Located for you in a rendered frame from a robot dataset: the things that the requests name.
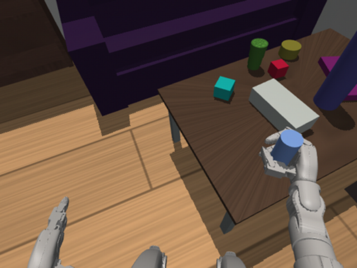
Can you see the coffee table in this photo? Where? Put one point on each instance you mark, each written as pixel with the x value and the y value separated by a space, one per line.
pixel 227 136

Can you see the right robot arm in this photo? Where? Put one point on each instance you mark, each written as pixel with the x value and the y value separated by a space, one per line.
pixel 310 241

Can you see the sofa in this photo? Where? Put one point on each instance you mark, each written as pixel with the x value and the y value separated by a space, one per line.
pixel 125 50

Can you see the right robot hand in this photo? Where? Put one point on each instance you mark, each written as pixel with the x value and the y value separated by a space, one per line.
pixel 303 166

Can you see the bookshelf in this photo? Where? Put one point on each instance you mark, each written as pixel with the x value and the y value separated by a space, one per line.
pixel 31 43

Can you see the left robot hand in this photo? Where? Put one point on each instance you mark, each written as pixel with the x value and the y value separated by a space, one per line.
pixel 45 253

